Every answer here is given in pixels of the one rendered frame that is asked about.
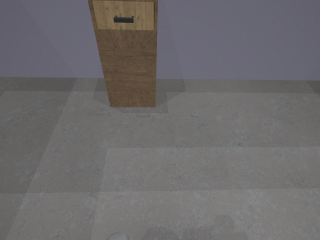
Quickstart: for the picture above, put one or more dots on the drawer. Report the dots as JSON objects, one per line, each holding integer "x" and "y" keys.
{"x": 142, "y": 12}

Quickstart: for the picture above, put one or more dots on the cabinet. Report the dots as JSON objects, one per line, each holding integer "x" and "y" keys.
{"x": 129, "y": 61}

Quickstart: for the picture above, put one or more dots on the handle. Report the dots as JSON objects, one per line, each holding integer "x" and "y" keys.
{"x": 123, "y": 19}

